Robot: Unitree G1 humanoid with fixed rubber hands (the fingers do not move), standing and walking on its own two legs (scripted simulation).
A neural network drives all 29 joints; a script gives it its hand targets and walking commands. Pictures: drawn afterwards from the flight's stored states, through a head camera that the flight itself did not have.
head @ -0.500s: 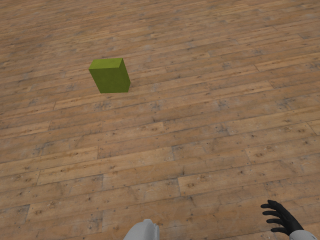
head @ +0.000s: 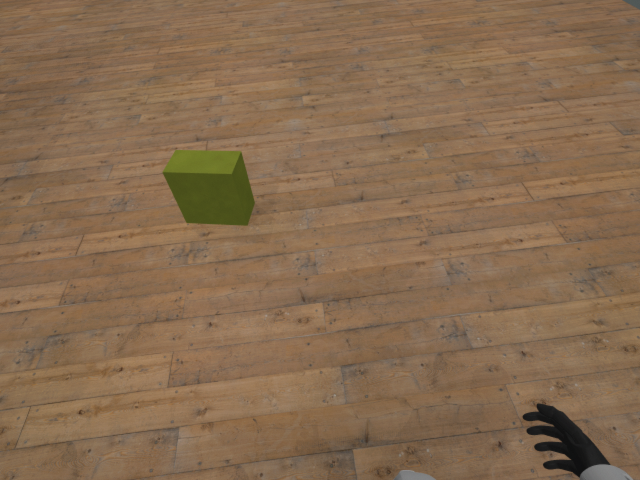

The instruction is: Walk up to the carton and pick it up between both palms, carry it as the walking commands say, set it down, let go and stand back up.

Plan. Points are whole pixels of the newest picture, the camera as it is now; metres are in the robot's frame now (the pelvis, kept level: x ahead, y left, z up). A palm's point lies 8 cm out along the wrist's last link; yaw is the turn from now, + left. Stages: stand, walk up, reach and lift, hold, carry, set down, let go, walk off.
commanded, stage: walk up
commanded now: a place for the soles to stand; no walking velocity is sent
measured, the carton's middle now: (212, 188) +1.32 +0.49 -0.60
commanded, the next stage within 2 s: none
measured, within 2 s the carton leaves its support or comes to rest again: neither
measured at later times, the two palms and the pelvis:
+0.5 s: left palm (42, 377) +0.30 +0.43 -0.06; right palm (486, 345) +0.31 -0.23 -0.07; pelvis +0.19 +0.09 +0.00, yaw -2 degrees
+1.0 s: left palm (42, 318) +0.39 +0.47 -0.06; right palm (436, 271) +0.47 -0.20 -0.10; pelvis +0.35 +0.11 -0.01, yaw -1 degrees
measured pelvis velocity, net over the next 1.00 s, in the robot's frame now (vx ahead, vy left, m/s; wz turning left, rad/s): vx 0.35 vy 0.11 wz -0.02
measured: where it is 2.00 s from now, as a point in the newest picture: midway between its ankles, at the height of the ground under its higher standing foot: (290, 352)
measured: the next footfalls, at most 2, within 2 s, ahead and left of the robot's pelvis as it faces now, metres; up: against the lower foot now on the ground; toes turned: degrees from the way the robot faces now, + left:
left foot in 0.30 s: +0.30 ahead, +0.18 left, +0.00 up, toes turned +4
right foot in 0.68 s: +0.38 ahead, -0.07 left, +0.00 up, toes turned -9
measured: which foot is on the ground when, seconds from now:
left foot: up 0.00-0.28, down 0.30-0.70, up 0.72-0.98, down 1.00-1.00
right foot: down 0.00-0.28, up 0.30-0.66, down 0.68-0.98, up 1.00-1.00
